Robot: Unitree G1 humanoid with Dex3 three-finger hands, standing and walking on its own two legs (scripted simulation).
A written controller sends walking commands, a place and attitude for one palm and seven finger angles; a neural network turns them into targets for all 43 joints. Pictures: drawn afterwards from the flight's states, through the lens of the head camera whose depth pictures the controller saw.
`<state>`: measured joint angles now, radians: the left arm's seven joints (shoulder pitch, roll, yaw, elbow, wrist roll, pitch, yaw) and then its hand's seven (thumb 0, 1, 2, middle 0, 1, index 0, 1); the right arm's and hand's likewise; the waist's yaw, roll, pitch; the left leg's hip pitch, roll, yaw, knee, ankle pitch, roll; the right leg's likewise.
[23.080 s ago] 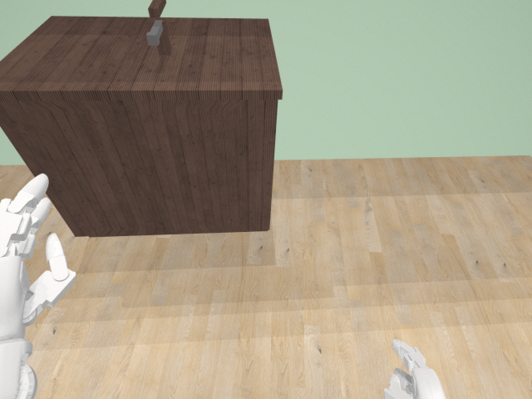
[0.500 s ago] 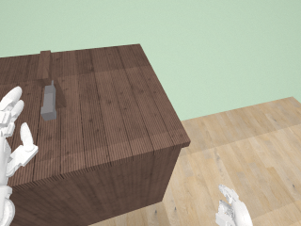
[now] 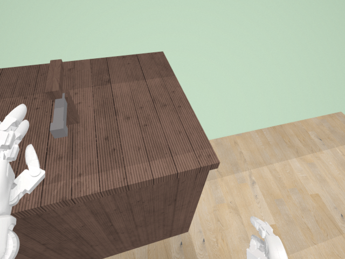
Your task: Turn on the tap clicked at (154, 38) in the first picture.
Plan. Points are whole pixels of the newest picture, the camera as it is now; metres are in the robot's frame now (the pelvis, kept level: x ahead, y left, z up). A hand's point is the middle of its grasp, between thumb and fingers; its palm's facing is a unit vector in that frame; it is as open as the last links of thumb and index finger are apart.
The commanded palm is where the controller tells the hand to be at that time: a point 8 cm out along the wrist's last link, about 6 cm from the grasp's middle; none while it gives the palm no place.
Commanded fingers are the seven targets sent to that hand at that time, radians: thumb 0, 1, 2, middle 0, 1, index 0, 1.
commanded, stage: turn the palm inward beside the body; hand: left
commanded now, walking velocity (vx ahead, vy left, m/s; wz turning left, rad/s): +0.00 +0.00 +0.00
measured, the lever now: (59, 129) +0.35 +0.30 +0.10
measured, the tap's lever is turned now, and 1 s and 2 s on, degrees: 0 0 0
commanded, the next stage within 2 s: none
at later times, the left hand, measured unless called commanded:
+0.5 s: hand (33, 182) +0.20 +0.25 +0.16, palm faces +0.55 -0.78 -0.30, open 7.4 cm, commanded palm +0.15 +0.27 +0.17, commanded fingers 0.00 0.90 0.90 -0.20 -0.30 -0.20 -0.30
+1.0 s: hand (56, 182) +0.20 +0.22 +0.15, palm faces +0.48 -0.84 -0.25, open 7.4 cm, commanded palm +0.15 +0.26 +0.17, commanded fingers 0.00 0.90 0.90 -0.20 -0.30 -0.20 -0.30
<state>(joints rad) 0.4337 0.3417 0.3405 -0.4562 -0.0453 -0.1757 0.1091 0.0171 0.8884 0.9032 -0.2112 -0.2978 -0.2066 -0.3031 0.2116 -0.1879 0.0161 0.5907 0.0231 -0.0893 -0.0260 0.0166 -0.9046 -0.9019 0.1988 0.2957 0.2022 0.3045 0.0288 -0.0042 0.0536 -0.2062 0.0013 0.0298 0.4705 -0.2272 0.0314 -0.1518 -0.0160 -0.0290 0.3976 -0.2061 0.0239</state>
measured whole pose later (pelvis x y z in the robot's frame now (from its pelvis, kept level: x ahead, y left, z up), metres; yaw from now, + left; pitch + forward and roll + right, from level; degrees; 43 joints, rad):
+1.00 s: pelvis +0.02 -0.04 -0.02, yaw +3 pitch +1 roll +0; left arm 0.44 0.31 0.35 -0.49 -0.20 0.05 0.07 0.02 0.89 0.90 -0.21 -0.30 -0.20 -0.30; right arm 0.22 -0.25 0.01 0.64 0.05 -0.20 -0.07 0.02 -0.91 -0.90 0.20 0.30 0.20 0.30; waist 0.09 0.04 -0.06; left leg -0.33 0.01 -0.03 0.65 -0.34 -0.02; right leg -0.29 -0.01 -0.07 0.67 -0.38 -0.03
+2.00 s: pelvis +0.00 -0.05 -0.02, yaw +4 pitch -3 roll +0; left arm 0.46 0.25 0.26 -0.62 -0.26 0.28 0.17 0.02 0.89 0.90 -0.21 -0.30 -0.20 -0.30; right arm 0.18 -0.24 0.06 0.66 0.06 -0.24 -0.10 0.02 -0.90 -0.90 0.20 0.30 0.20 0.30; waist 0.10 0.06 -0.05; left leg -0.27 0.01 -0.06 0.62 -0.30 -0.04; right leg -0.23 0.00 -0.10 0.64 -0.36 -0.05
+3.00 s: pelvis +0.01 -0.05 -0.01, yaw +3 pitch -2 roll +0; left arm 0.28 0.26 0.34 -0.35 -0.26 0.22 0.15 0.02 0.90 0.90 -0.20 -0.28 -0.20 -0.29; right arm 0.19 -0.24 0.04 0.69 0.06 -0.21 -0.11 0.02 -0.90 -0.90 0.20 0.30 0.20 0.30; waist 0.08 0.05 -0.03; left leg -0.26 0.01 -0.04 0.58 -0.28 -0.03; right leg -0.22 0.00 -0.08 0.59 -0.33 -0.04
